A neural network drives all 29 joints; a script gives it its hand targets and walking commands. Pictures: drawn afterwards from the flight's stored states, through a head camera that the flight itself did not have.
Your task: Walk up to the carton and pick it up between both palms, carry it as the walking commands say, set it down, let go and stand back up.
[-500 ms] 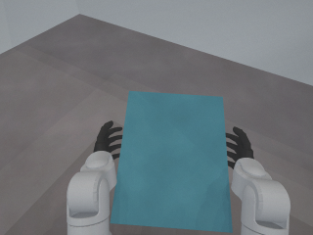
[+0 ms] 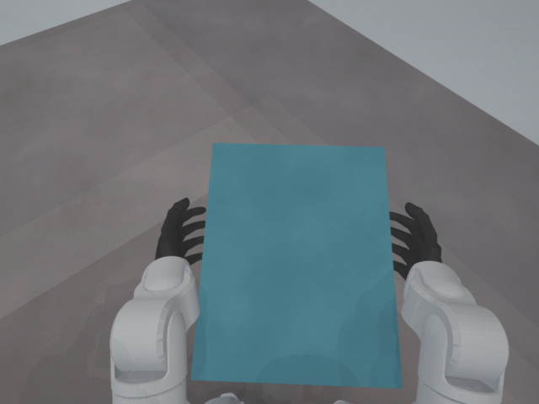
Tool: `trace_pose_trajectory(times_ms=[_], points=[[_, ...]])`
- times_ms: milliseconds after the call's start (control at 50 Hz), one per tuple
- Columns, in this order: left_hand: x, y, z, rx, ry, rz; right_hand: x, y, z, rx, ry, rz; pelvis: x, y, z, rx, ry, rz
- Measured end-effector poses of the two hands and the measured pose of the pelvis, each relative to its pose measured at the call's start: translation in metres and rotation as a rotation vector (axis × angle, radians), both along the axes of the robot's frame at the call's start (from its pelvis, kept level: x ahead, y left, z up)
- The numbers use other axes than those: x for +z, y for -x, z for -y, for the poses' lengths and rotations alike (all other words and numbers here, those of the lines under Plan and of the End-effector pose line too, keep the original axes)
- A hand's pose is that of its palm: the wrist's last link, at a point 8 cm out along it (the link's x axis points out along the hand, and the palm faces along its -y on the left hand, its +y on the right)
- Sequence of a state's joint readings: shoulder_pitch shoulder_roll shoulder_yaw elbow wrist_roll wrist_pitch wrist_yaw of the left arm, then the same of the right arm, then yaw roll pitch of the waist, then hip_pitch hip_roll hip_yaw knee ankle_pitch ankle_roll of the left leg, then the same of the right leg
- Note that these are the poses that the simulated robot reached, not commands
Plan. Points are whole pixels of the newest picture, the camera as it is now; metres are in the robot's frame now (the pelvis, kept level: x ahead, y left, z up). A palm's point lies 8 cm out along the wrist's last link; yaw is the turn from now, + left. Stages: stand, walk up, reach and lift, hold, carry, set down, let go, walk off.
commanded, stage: carry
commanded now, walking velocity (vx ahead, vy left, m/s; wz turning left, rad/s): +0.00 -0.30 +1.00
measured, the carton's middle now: (292, 262) +0.32 -0.01 -0.01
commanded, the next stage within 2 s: none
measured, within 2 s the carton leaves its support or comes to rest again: neither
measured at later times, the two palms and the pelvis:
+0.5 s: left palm (193, 258) +0.30 +0.11 +0.08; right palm (396, 174) +0.42 -0.16 +0.09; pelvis +0.10 -0.14 -0.01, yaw +28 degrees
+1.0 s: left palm (235, 330) +0.21 +0.06 +0.08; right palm (353, 146) +0.46 -0.10 +0.09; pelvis +0.19 -0.26 +0.00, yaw +58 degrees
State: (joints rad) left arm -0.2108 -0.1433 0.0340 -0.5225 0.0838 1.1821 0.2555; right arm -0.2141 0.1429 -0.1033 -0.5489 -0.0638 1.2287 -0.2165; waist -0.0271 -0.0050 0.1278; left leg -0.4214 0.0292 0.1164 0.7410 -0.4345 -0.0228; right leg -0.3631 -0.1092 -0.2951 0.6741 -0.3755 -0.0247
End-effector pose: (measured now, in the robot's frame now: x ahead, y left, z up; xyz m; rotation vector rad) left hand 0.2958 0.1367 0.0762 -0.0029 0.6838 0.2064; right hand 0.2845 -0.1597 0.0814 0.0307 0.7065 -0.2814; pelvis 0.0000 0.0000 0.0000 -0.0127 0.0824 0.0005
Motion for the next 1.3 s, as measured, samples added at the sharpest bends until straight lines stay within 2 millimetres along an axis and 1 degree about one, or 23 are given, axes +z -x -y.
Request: trace_pose_trajectory(times_ms=[60,140,220,300,340,380,420,500,580,640,680,720,760,820,880,940,980,1060,1120,1200,1240,1300], points=[[-0.002,-0.003,-0.011,0.085,0.029,0.031,0.003,-0.029,-0.011,0.077,0.029,0.032,-0.005,-0.012,0.013,0.022,0.009,-0.007],[-0.003,-0.004,-0.011,0.186,0.01,-0.009,-0.003,-0.055,-0.015,0.169,0.025,-0.008,-0.002,-0.029,0.035,0.088,0.011,-0.007],[0.001,-0.01,-0.002,0.244,-0.015,-0.021,-0.006,-0.077,-0.009,0.232,0.01,-0.018,0.001,-0.046,0.061,0.175,0.015,-0.02],[0.005,-0.015,0.016,0.289,-0.046,0.002,-0.011,-0.099,0.006,0.29,-0.021,0.008,-0.005,-0.066,0.093,0.273,0.025,-0.01],[0.006,-0.016,0.023,0.308,-0.049,-0.013,-0.013,-0.106,0.012,0.311,-0.033,-0.008,-0.003,-0.072,0.105,0.336,0.011,0.0],[0.006,-0.013,0.028,0.334,-0.043,-0.03,-0.011,-0.112,0.014,0.34,-0.031,-0.024,0.001,-0.078,0.116,0.391,-0.011,0.002],[0.006,-0.008,0.028,0.372,-0.044,-0.032,-0.006,-0.118,0.012,0.383,-0.03,-0.025,0.003,-0.084,0.125,0.432,-0.022,-0.002],[0.005,-0.001,0.024,0.459,-0.016,0.025,0.004,-0.134,-0.002,0.469,-0.008,0.032,-0.007,-0.098,0.14,0.492,-0.003,-0.015],[-0.001,0.014,0.027,0.575,-0.001,-0.012,0.0,-0.149,-0.015,0.586,0.022,-0.002,-0.005,-0.113,0.164,0.545,0.002,-0.017],[0.002,0.023,0.036,0.65,-0.015,-0.027,-0.003,-0.16,-0.019,0.658,0.015,-0.013,-0.004,-0.125,0.183,0.605,0.004,-0.019],[0.005,0.027,0.044,0.696,-0.034,-0.019,-0.006,-0.167,-0.02,0.706,-0.004,-0.003,-0.007,-0.135,0.196,0.65,0.007,-0.017],[0.007,0.031,0.052,0.729,-0.052,-0.032,-0.009,-0.172,-0.019,0.745,-0.019,-0.011,-0.006,-0.144,0.208,0.707,0.018,-0.002],[0.008,0.036,0.061,0.762,-0.041,-0.051,-0.01,-0.174,-0.016,0.779,-0.017,-0.031,-0.002,-0.15,0.219,0.774,-0.008,0.0],[0.01,0.046,0.069,0.816,-0.031,-0.064,-0.002,-0.177,-0.019,0.84,-0.008,-0.041,0.004,-0.16,0.231,0.855,-0.036,-0.002],[0.014,0.057,0.072,0.883,-0.03,-0.034,0.007,-0.178,-0.03,0.907,-0.004,-0.01,0.003,-0.169,0.239,0.917,-0.038,-0.002],[0.013,0.068,0.072,0.952,-0.031,0.015,0.013,-0.179,-0.046,0.969,-0.004,0.042,-0.006,-0.177,0.246,0.966,-0.01,-0.009],[0.01,0.077,0.076,1.008,-0.016,0.013,0.013,-0.179,-0.055,1.02,0.008,0.038,-0.006,-0.182,0.255,0.991,-0.005,-0.007],[0.006,0.09,0.094,1.112,0.007,-0.041,0.007,-0.181,-0.063,1.112,0.033,-0.013,0.001,-0.198,0.276,1.062,-0.003,-0.003],[0.009,0.093,0.109,1.179,-0.012,-0.047,0.003,-0.186,-0.065,1.169,0.012,-0.018,0.001,-0.213,0.292,1.12,0.005,-0.001],[0.011,0.091,0.13,1.245,-0.047,-0.042,-0.005,-0.196,-0.063,1.244,-0.024,-0.008,-0.005,-0.237,0.314,1.202,0.019,0.014],[0.008,0.09,0.142,1.264,-0.023,-0.06,-0.009,-0.2,-0.056,1.271,-0.01,-0.033,-0.001,-0.247,0.323,1.255,-0.002,0.01],[0.009,0.092,0.159,1.288,0.013,-0.076,-0.006,-0.203,-0.049,1.306,0.009,-0.058,0.007,-0.258,0.333,1.315,-0.033,0.003]])
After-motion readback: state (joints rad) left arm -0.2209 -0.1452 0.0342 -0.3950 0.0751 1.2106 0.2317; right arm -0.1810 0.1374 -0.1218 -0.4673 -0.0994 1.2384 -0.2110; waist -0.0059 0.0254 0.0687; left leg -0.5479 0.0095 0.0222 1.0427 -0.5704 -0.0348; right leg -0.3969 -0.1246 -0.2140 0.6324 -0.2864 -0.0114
